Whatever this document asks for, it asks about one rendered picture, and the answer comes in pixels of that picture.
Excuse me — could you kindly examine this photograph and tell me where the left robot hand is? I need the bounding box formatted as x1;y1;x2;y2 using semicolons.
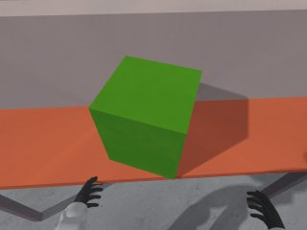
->
74;176;104;208

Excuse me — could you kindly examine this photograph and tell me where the left robot forearm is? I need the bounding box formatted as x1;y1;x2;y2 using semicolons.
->
54;201;88;230

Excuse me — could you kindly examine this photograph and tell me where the right robot hand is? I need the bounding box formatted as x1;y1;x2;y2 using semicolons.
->
247;190;285;230

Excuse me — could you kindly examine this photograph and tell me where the table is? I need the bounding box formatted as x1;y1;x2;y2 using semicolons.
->
0;96;307;222

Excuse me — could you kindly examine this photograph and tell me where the carton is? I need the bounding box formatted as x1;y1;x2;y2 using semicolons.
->
88;56;202;180

